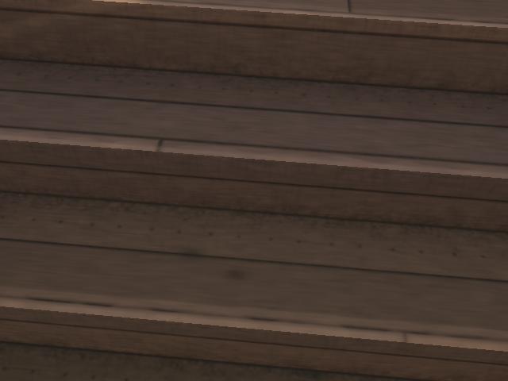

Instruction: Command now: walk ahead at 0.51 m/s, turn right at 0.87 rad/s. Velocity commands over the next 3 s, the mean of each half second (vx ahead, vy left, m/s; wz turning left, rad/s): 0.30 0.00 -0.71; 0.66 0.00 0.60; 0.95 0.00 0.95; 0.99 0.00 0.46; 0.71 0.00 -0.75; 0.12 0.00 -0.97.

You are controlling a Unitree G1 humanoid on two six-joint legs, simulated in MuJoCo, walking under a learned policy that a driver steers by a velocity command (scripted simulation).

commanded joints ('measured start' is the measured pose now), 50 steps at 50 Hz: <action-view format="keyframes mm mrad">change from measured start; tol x32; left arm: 1 -177 -27 -31 -116 -7 -32 1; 16 -468 -126 -124 -348 6 7 -61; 21 103 251 25 -129 77 -28 -12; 50 170 3 -97 304 84 -81 43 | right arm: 1 154 -126 -47 15 -2 -34 7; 21 292 -213 -47 207 68 -42 77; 50 -333 94 70 -78 67 76 97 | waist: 1 -98 162 62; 16 -7 186 117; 21 136 -266 -653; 25 -5 -50 -123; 50 26 -7 169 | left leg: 1 287 354 -378 -314 -326 162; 15 144 314 124 -398 48 45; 19 73 284 96 125 1504 58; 20 -343 67 18 589 377 -86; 21 -243 -59 -276 1052 16 -92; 39 -1122 -23 -220 1715 590 34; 50 -1459 87 -97 1634 224 -6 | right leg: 1 -461 -27 -9 269 16 -10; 14 -594 -181 -30 18 -50 -57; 18 319 60 -310 -559 -231 -212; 21 893 -312 894 -1443 -136 -502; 26 345 -284 397 -1369 -578 -210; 50 834 -369 -314 -1679 -65 -109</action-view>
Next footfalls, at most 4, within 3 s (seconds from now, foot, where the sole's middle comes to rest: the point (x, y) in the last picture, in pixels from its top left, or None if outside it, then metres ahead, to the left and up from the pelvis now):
0.38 right None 0.27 -0.31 -0.60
1.22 left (355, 289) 0.59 -0.19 -0.42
1.64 right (360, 109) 0.98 -0.22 -0.24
2.04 left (183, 104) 0.98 0.20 -0.25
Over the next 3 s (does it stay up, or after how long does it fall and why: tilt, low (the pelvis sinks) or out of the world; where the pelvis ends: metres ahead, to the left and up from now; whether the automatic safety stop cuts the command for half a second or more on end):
stays up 1.38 0.28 0.69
